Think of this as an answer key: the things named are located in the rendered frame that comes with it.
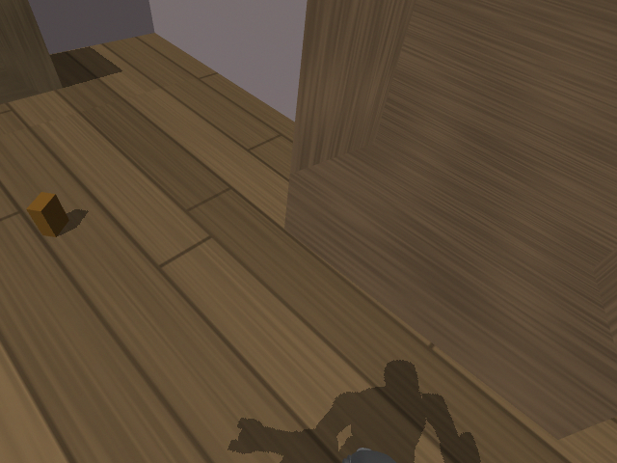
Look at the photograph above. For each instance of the carton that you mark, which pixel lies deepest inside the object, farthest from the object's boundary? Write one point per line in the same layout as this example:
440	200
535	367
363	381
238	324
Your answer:
48	214

